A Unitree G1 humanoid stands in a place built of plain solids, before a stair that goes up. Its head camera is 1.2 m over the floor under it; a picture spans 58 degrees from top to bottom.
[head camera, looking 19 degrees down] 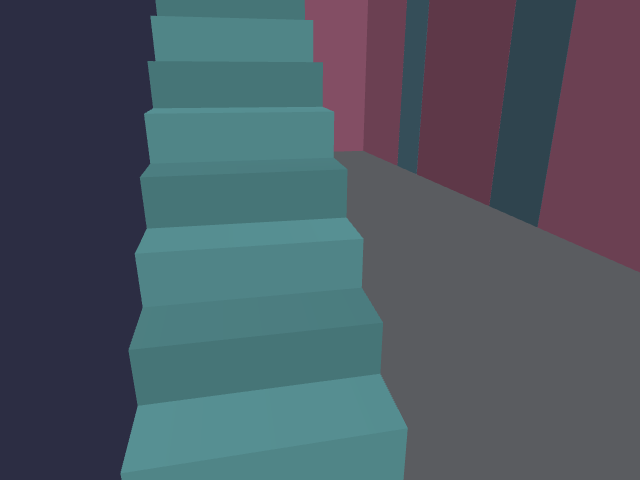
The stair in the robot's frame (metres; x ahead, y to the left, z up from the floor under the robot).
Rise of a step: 0.19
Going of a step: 0.22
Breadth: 0.80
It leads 11 degrees to the left of straight ahead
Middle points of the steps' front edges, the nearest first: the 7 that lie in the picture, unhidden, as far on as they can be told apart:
0.82 0.16 0.38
1.03 0.21 0.56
1.24 0.25 0.75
1.45 0.29 0.94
1.66 0.34 1.12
1.88 0.38 1.31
2.09 0.42 1.50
